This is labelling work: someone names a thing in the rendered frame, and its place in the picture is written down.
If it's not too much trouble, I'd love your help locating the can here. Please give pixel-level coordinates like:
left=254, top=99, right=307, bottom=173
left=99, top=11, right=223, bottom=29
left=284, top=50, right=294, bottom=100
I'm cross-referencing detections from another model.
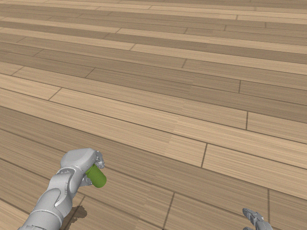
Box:
left=85, top=164, right=106, bottom=188

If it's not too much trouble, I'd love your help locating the left robot hand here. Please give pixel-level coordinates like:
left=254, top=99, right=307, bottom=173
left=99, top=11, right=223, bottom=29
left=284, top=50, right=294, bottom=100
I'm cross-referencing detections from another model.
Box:
left=60, top=148, right=105, bottom=187

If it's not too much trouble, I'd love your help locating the left robot arm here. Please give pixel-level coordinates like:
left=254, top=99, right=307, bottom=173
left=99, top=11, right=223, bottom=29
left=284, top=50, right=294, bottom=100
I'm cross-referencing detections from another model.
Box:
left=18, top=165, right=83, bottom=230

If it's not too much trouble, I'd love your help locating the right robot hand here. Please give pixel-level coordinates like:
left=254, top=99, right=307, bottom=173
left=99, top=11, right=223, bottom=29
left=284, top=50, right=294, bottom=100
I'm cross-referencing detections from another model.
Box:
left=242, top=208, right=273, bottom=230

